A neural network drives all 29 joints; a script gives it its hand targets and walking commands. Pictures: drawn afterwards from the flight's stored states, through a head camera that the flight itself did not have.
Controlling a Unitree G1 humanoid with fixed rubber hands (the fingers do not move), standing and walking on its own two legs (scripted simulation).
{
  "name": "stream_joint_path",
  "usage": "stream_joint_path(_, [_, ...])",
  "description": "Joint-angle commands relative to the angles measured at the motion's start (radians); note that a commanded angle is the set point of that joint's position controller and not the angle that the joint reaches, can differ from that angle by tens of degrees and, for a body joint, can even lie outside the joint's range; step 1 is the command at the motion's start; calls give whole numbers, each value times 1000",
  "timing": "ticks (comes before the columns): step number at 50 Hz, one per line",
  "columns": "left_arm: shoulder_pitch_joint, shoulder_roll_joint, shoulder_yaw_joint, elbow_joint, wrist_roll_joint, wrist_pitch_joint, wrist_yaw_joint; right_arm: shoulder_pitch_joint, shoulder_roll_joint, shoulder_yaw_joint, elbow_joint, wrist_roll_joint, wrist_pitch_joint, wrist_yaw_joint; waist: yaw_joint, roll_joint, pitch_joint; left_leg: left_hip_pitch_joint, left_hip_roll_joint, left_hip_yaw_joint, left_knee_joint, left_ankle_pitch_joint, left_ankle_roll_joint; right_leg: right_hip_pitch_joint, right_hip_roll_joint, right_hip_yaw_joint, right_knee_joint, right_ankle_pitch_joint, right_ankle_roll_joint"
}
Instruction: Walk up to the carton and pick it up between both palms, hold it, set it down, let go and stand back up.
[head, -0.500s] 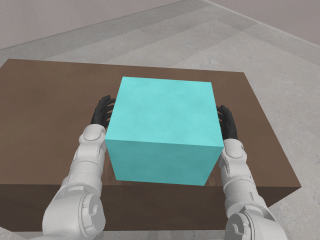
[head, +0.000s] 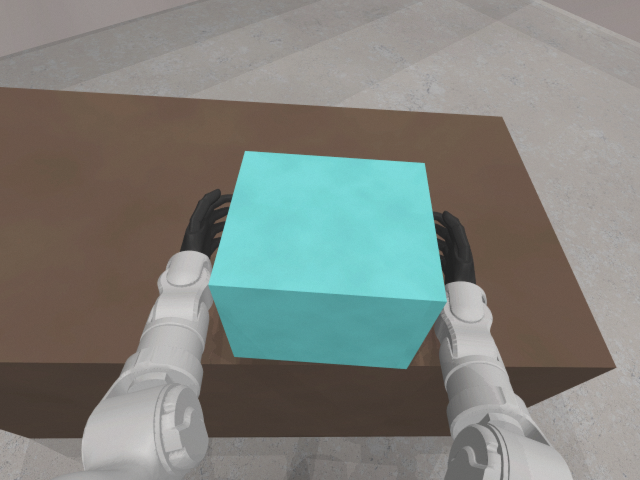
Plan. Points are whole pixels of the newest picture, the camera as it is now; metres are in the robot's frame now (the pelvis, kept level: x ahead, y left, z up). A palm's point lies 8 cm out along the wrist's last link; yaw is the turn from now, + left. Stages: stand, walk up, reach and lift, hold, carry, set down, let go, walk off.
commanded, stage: set down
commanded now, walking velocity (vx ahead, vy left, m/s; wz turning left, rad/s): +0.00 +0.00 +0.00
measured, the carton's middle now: (327, 262) +0.41 +0.01 +0.01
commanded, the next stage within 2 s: none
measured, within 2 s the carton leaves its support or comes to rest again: rests again in 0.70 s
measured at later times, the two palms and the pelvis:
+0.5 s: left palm (204, 256) +0.41 +0.18 +0.00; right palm (448, 281) +0.39 -0.16 +0.01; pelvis +0.01 +0.00 +0.00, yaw +0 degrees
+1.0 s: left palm (205, 258) +0.41 +0.18 +0.00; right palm (448, 286) +0.38 -0.16 +0.01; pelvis +0.00 +0.00 +0.00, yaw +0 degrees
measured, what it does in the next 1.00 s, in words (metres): stands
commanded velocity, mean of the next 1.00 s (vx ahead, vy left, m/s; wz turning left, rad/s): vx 0.00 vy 0.00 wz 0.00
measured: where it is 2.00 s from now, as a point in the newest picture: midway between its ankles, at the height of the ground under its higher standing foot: outside the picture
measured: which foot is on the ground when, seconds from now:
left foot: down 0.00-1.00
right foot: down 0.00-1.00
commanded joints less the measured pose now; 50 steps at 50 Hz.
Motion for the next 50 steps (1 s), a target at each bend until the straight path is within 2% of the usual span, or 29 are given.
stream_joint_path(1, [-627, -435, -266, 53, 2, -142, -119, -579, 573, 243, -24, -79, -98, 99, -9, 70, -712, 71, -1, 111, 63, 479, -39, 212, 21, -64, 59, 690, 45])
stream_joint_path(5, [-605, -447, -263, 85, 2, -152, -123, -579, 580, 240, -8, -83, -113, 97, -5, 48, -706, 83, 1, 110, 57, 466, -29, 205, 18, -62, 49, 690, 43])
stream_joint_path(6, [-596, -428, -247, 92, 10, -163, -122, -572, 587, 252, -2, -83, -112, 96, 10, 48, -705, 56, -4, 112, 55, 458, -25, 233, 13, -53, 56, 715, 45])
stream_joint_path(7, [-605, -438, -264, 88, 5, -169, -121, -575, 578, 238, -7, -89, -120, 93, -9, 62, -732, 57, -1, 109, 56, 467, -31, 219, 15, -63, 63, 721, 45])
stream_joint_path(15, [-583, -464, -275, 103, 14, -221, -98, -565, 588, 245, 43, -102, -170, 90, 0, 93, -764, 118, 11, 88, 91, 589, -48, 115, 25, -79, 55, 696, 36])
stream_joint_path(16, [-583, -470, -274, 120, 9, -225, -98, -555, 584, 237, 51, -108, -178, 88, -7, 87, -772, 148, 17, 81, 101, 611, -44, 71, 23, -83, 49, 685, 35])
stream_joint_path(17, [-579, -458, -254, 138, 16, -230, -98, -558, 590, 243, 56, -110, -179, 90, 13, 73, -767, 120, 13, 89, 99, 601, -38, 83, 19, -76, 50, 690, 38])
stream_joint_path(19, [-591, -471, -279, 132, 15, -246, -95, -564, 588, 228, 72, -115, -195, 87, -11, 88, -771, 124, 15, 84, 106, 610, -47, 66, 22, -84, 54, 688, 34])
stream_joint_path(20, [-576, -462, -265, 158, 24, -244, -95, -566, 587, 233, 64, -119, -199, 90, 5, 77, -762, 96, 12, 86, 103, 592, -45, 88, 22, -78, 53, 692, 32])
stream_joint_path(21, [-568, -460, -258, 168, 23, -246, -96, -548, 580, 224, 85, -121, -200, 88, -3, 74, -742, 79, 13, 90, 102, 590, -45, 106, 20, -75, 57, 709, 33])
stream_joint_path(22, [-565, -452, -260, 154, 26, -256, -93, -550, 588, 239, 84, -116, -205, 86, 5, 76, -769, 95, 12, 86, 106, 600, -42, 91, 21, -78, 58, 706, 35])
stream_joint_path(23, [-575, -456, -264, 161, 25, -261, -93, -551, 582, 220, 92, -122, -206, 86, -6, 86, -760, 110, 16, 80, 106, 593, -43, 65, 22, -82, 47, 662, 31])
stream_joint_path(25, [-582, -478, -284, 168, 10, -275, -85, -557, 590, 226, 105, -121, -221, 87, -5, 105, -790, 169, 27, 70, 125, 674, -55, -7, 26, -95, 46, 655, 28])
stream_joint_path(26, [-571, -459, -268, 186, 22, -274, -88, -551, 585, 223, 101, -119, -219, 87, 9, 89, -783, 98, 17, 83, 118, 617, -52, 59, 23, -83, 45, 669, 25])
stream_joint_path(27, [-578, -458, -273, 178, 25, -279, -86, -560, 583, 229, 99, -115, -226, 86, 3, 98, -773, 100, 13, 78, 115, 627, -52, 61, 21, -79, 53, 705, 29])
stream_joint_path(29, [-555, -435, -241, 204, 37, -285, -92, -537, 590, 235, 121, -127, -226, 83, 13, 57, -758, 54, 12, 88, 102, 576, -39, 94, 20, -73, 53, 718, 35])
stream_joint_path(30, [-559, -441, -251, 206, 31, -285, -90, -535, 581, 227, 110, -123, -225, 84, 2, 64, -762, 51, 12, 87, 101, 561, -43, 94, 20, -76, 56, 716, 34])
stream_joint_path(31, [-556, -426, -243, 201, 26, -293, -91, -528, 574, 236, 122, -119, -223, 85, 14, 61, -746, 43, 11, 86, 95, 559, -38, 96, 18, -72, 57, 706, 36])
stream_joint_path(32, [-560, -429, -243, 214, 35, -290, -93, -530, 574, 212, 129, -127, -226, 82, -1, 68, -740, 43, 12, 79, 100, 555, -39, 88, 16, -78, 56, 687, 32])
stream_joint_path(34, [-548, -437, -245, 222, 32, -294, -94, -526, 565, 214, 112, -127, -229, 86, -2, 61, -730, 35, 12, 84, 90, 516, -41, 99, 19, -80, 48, 673, 29])
stream_joint_path(35, [-555, -420, -229, 222, 39, -298, -95, -534, 569, 212, 115, -132, -225, 86, 12, 44, -723, 4, 6, 92, 81, 485, -33, 115, 17, -73, 47, 661, 31])
stream_joint_path(36, [-561, -417, -226, 226, 45, -297, -96, -522, 574, 206, 128, -132, -221, 84, 0, 50, -695, -21, 3, 91, 72, 459, -30, 129, 12, -69, 53, 666, 35])
stream_joint_path(37, [-553, -420, -223, 241, 46, -294, -100, -522, 567, 203, 123, -131, -221, 88, 5, 51, -686, -25, 5, 88, 71, 458, -29, 131, 11, -70, 58, 667, 39])
stream_joint_path(38, [-547, -430, -228, 234, 44, -293, -101, -520, 565, 196, 116, -131, -224, 87, -4, 54, -701, -9, 8, 87, 75, 477, -35, 120, 15, -75, 52, 663, 33])
stream_joint_path(40, [-537, -427, -217, 241, 48, -297, -101, -513, 573, 197, 124, -136, -223, 90, 7, 60, -688, -13, 6, 87, 82, 469, -32, 105, 13, -70, 49, 637, 33])
stream_joint_path(45, [-537, -434, -214, 253, 53, -296, -100, -509, 564, 172, 130, -157, -226, 90, -11, 58, -693, 10, 11, 82, 90, 494, -39, 79, 18, -86, 51, 621, 27])
stream_joint_path(47, [-540, -439, -209, 246, 58, -298, -97, -507, 566, 172, 139, -154, -226, 93, -1, 63, -679, 12, 12, 79, 89, 498, -37, 73, 15, -81, 48, 623, 29])
stream_joint_path(49, [-538, -445, -215, 259, 56, -302, -102, -513, 572, 165, 141, -157, -233, 93, -9, 67, -662, -4, 10, 78, 93, 487, -38, 66, 17, -80, 54, 624, 31])
stream_joint_path(50, [-523, -443, -191, 267, 69, -301, -102, -506, 570, 166, 157, -165, -232, 93, 2, 56, -650, -20, 7, 87, 93, 484, -32, 84, 13, -75, 57, 637, 33])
